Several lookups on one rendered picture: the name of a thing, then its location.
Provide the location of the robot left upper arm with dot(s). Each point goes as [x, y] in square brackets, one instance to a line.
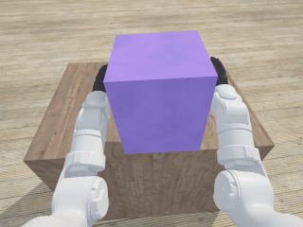
[77, 202]

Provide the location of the right robot hand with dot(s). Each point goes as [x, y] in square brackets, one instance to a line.
[222, 77]

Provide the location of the carton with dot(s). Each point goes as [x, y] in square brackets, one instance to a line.
[160, 88]

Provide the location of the robot right upper arm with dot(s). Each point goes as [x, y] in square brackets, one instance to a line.
[248, 199]

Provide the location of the left robot forearm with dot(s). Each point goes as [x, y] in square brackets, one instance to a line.
[86, 156]

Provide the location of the right robot forearm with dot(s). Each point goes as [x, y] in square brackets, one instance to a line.
[233, 126]

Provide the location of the left robot hand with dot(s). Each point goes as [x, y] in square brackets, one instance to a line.
[98, 84]

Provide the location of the pedestal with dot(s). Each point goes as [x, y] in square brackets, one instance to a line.
[140, 185]

